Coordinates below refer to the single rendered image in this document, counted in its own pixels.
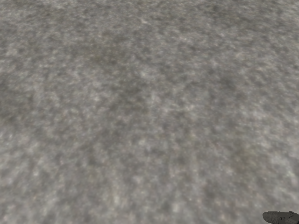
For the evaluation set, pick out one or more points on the right robot hand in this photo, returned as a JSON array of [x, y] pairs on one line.
[[275, 217]]

